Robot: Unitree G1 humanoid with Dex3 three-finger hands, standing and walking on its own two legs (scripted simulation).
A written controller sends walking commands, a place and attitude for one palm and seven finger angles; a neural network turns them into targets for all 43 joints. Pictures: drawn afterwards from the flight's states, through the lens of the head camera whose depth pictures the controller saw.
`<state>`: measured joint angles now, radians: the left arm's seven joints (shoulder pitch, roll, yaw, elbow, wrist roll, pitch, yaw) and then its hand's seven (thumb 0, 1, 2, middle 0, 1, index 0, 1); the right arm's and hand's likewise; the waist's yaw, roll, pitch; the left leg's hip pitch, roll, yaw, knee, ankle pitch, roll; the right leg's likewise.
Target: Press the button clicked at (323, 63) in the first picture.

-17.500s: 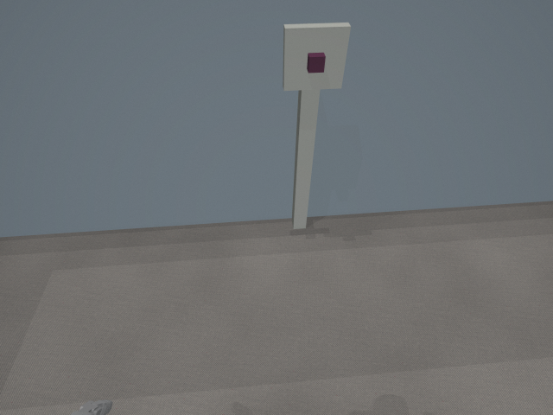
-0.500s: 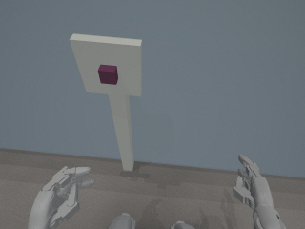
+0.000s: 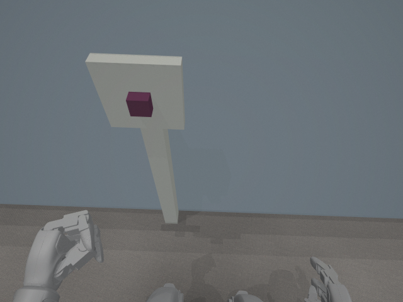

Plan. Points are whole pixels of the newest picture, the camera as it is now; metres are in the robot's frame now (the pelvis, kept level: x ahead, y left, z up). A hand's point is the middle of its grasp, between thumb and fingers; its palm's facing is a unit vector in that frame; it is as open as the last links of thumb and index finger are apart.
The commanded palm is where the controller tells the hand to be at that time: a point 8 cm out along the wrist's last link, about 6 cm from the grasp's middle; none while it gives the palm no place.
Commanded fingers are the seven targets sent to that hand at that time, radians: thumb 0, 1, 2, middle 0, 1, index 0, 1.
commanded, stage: raise the hand and make a fist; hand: left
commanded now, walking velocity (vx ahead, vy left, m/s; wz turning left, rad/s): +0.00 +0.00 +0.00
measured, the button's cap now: (140, 103) +0.49 +0.16 +0.11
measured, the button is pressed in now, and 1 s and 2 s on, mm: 0 0 0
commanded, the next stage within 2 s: aim a knuckle at the button in 1.04 s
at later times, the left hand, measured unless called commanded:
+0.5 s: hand (72, 224) +0.23 +0.22 +0.09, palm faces +0.02 -1.00 -0.06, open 3.1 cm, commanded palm +0.20 +0.28 +0.10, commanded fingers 0.00 0.90 0.90 -1.30 -1.50 -1.30 -1.50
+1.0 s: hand (79, 214) +0.24 +0.21 +0.10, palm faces +0.02 -1.00 -0.06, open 3.1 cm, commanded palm +0.21 +0.27 +0.11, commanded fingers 0.00 0.90 0.90 -1.30 -1.50 -1.30 -1.50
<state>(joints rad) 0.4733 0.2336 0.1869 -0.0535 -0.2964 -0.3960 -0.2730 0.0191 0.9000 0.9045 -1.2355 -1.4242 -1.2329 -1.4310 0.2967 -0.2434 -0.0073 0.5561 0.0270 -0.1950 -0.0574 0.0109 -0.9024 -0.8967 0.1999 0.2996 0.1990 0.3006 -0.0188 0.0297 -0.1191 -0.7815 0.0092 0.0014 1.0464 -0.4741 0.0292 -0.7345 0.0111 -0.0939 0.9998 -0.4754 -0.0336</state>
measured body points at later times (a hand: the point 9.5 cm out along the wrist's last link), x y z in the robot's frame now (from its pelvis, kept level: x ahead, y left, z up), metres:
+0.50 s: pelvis +0.01 +0.02 +0.02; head +0.04 +0.03 +0.47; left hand +0.22 +0.27 +0.10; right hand +0.20 -0.20 -0.04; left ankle +0.02 +0.10 -0.67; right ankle +0.01 -0.10 -0.67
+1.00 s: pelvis +0.02 +0.00 +0.03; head +0.04 +0.00 +0.48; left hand +0.23 +0.26 +0.11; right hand +0.18 -0.23 -0.04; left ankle +0.02 +0.10 -0.67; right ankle +0.01 -0.10 -0.67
